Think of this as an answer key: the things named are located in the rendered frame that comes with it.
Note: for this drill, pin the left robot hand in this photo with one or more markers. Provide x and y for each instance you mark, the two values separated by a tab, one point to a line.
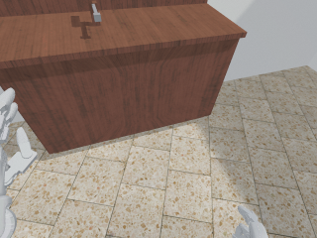
21	161

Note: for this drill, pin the tap lever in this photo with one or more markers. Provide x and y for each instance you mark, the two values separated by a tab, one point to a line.
96	15

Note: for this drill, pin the right robot hand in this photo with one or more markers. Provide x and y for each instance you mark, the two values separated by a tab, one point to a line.
255	229

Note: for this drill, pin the counter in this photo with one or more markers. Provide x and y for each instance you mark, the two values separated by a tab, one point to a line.
148	64

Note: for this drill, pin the left robot forearm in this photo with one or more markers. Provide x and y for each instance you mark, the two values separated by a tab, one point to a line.
8	219

